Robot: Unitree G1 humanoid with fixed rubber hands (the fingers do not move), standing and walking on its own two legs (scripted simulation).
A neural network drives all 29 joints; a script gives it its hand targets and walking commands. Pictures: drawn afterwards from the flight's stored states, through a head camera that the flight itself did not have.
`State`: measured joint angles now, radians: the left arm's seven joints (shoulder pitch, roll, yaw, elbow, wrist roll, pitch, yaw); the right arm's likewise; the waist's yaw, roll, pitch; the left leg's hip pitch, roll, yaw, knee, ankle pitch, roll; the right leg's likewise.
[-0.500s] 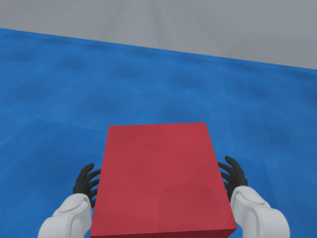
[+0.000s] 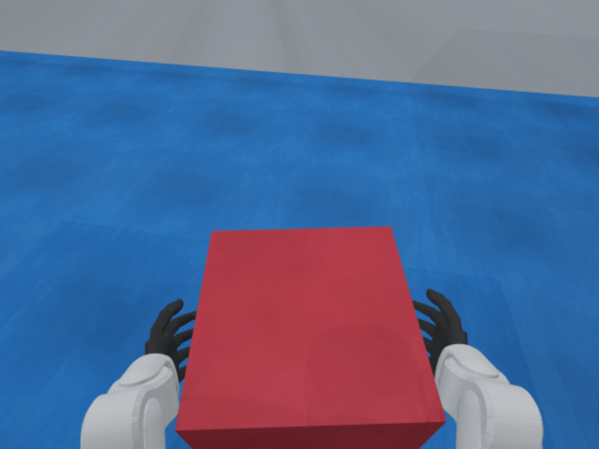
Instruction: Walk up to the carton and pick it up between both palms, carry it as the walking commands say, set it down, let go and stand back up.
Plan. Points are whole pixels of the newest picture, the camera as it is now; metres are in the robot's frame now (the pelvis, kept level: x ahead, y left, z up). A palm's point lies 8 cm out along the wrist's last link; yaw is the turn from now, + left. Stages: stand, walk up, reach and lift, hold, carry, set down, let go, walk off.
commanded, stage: carry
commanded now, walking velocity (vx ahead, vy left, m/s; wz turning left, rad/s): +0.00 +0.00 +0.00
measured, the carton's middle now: (304, 356) +0.27 +0.00 +0.02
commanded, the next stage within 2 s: hold in 0.66 s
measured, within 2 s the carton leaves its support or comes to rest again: neither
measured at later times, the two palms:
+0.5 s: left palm (166, 354) +0.26 +0.17 +0.06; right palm (429, 342) +0.26 -0.16 +0.07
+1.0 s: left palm (151, 374) +0.24 +0.19 +0.04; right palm (403, 339) +0.28 -0.14 +0.04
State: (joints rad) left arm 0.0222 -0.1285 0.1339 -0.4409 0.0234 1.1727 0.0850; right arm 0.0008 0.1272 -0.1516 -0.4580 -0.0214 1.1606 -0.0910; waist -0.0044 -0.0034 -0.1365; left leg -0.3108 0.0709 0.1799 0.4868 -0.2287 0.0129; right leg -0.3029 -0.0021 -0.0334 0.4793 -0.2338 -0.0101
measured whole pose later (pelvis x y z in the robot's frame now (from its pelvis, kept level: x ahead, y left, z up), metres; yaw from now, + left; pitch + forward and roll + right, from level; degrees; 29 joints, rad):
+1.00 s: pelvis +0.01 +0.00 +0.00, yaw +3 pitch -4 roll +0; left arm -0.02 -0.03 0.09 0.00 0.07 0.75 0.06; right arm -0.05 0.05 -0.07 0.01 -0.09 0.72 -0.05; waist 0.04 0.00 -0.02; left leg -0.15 -0.01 0.01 0.44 -0.22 0.01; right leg -0.13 0.02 0.02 0.45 -0.26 -0.01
